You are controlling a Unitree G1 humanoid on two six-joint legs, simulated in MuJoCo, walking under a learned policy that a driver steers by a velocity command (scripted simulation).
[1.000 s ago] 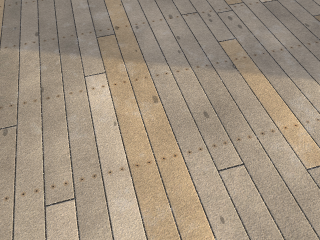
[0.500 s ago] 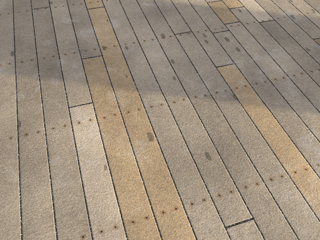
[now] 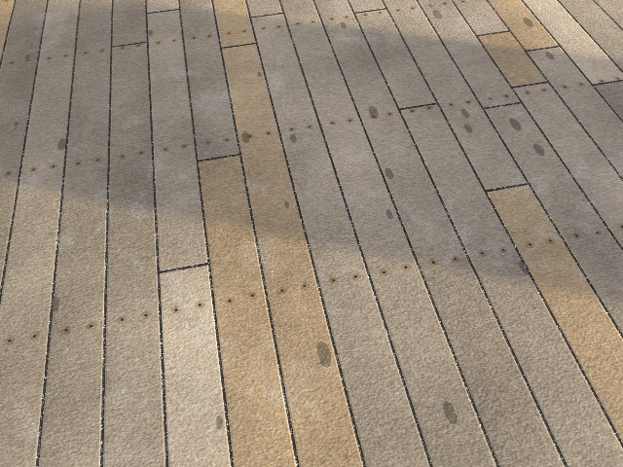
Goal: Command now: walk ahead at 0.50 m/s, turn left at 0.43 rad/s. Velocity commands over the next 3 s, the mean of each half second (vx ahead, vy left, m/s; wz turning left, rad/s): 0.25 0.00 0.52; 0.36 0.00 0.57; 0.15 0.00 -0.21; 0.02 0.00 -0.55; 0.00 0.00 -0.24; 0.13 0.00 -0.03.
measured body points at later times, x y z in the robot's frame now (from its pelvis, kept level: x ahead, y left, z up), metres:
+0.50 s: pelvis +0.19 +0.05 -0.01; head +0.23 +0.08 +0.44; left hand +0.26 +0.36 -0.13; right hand +0.40 -0.19 -0.10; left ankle +0.26 +0.14 -0.74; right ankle +0.17 -0.11 -0.65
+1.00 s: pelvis +0.34 +0.05 +0.01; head +0.36 +0.04 +0.46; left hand +0.22 +0.32 -0.10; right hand +0.63 -0.09 -0.09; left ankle +0.31 +0.21 -0.66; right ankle +0.37 -0.07 -0.74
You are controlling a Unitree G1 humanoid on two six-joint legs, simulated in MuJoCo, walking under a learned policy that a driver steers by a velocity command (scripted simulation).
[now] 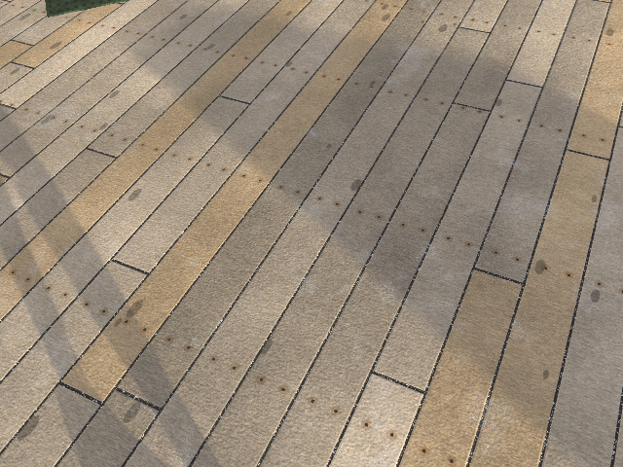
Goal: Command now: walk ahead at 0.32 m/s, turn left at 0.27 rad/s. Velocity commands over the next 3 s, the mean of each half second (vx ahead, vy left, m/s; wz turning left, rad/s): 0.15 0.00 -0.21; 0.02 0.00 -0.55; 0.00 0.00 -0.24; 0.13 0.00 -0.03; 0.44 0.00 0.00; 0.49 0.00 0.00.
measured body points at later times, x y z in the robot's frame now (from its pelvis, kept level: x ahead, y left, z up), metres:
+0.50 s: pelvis +0.13 +0.02 -0.01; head +0.16 +0.01 +0.44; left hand +0.29 +0.29 -0.11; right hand +0.25 -0.27 -0.11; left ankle +0.19 +0.15 -0.75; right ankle +0.14 -0.10 -0.71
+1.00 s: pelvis +0.16 -0.01 -0.01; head +0.18 -0.03 +0.44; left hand +0.43 +0.17 -0.08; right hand +0.17 -0.33 -0.11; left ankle +0.24 +0.13 -0.72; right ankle +0.14 -0.10 -0.75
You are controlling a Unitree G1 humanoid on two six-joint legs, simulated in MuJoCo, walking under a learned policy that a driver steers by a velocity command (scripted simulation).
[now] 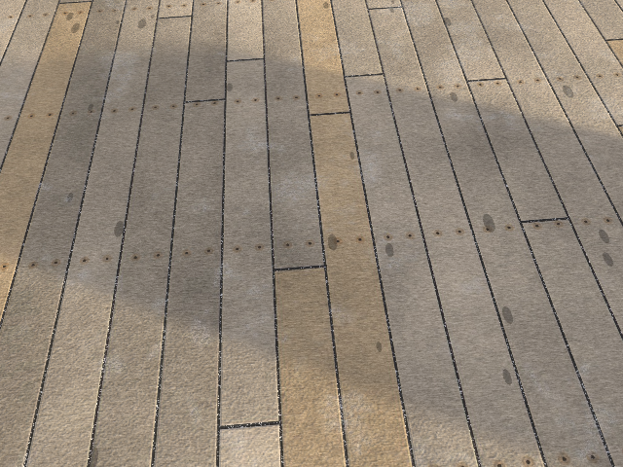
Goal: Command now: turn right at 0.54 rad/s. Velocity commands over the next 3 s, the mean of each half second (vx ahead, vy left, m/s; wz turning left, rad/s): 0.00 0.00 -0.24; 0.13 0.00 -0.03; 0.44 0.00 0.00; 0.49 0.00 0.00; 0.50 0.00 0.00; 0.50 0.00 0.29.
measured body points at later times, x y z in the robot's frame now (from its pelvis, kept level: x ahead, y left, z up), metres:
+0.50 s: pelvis +0.01 +0.00 +0.00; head +0.03 -0.01 +0.45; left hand +0.19 +0.24 -0.09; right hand +0.10 -0.27 -0.13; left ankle +0.02 +0.15 -0.74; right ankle -0.02 -0.12 -0.74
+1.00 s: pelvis +0.06 +0.02 -0.01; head +0.07 +0.04 +0.44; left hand +0.16 +0.28 -0.13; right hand +0.11 -0.28 -0.12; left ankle +0.05 +0.11 -0.74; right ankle -0.02 -0.12 -0.72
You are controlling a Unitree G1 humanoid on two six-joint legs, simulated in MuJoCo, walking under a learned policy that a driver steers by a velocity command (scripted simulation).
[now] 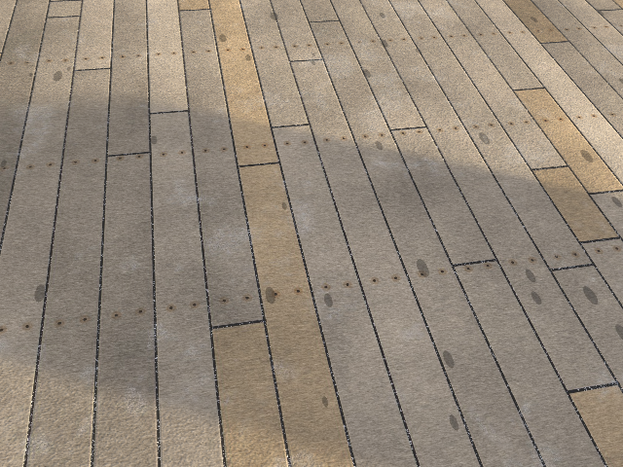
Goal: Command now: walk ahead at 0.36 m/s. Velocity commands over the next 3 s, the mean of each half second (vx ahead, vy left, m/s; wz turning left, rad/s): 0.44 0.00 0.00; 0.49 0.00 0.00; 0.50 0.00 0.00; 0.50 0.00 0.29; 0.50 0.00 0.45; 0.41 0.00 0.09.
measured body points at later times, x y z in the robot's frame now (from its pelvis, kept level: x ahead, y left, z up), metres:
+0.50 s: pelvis +0.25 -0.03 -0.01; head +0.29 -0.03 +0.44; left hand +0.48 +0.20 -0.09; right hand +0.21 -0.31 -0.14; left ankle +0.03 +0.10 -0.65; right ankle +0.36 -0.12 -0.73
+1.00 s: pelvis +0.54 +0.03 -0.01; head +0.58 +0.04 +0.44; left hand +0.54 +0.31 -0.14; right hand +0.76 -0.21 -0.09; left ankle +0.65 +0.12 -0.73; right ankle +0.37 -0.12 -0.69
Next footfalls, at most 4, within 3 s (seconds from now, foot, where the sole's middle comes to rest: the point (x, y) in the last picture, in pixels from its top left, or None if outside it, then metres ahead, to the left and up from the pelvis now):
0.42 right None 0.40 -0.12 -0.77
0.96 left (252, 393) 0.69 0.13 -0.77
1.50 right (348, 289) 0.99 -0.11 -0.77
2.04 left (256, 212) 1.26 0.15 -0.77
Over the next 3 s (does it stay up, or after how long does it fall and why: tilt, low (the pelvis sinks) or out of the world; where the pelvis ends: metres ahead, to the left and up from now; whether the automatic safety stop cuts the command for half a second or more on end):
stays up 1.62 0.18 0.01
